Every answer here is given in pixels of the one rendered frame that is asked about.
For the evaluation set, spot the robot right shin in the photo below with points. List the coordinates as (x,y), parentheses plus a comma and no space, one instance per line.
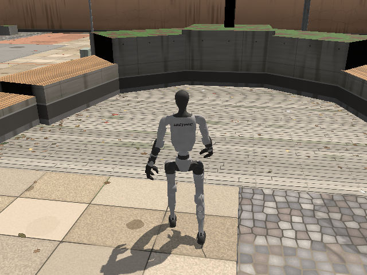
(200,213)

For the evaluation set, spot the robot right thigh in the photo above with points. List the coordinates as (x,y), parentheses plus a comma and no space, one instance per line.
(198,175)

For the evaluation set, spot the left robot upper arm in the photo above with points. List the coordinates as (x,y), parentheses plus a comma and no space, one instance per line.
(162,130)

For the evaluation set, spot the robot left forearm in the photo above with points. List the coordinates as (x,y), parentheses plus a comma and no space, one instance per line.
(153,155)

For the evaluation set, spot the robot right hand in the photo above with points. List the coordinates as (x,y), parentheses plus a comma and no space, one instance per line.
(207,155)

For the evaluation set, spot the right robot upper arm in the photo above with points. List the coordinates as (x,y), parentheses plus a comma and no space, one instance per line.
(203,129)

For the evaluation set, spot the robot right forearm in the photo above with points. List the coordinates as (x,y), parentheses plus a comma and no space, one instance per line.
(209,146)

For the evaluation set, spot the robot left hand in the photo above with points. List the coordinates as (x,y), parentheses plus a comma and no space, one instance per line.
(148,171)

